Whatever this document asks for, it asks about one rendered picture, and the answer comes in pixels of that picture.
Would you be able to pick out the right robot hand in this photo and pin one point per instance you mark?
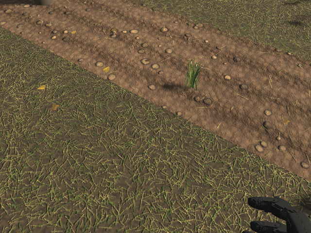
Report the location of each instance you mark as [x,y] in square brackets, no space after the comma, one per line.
[296,221]

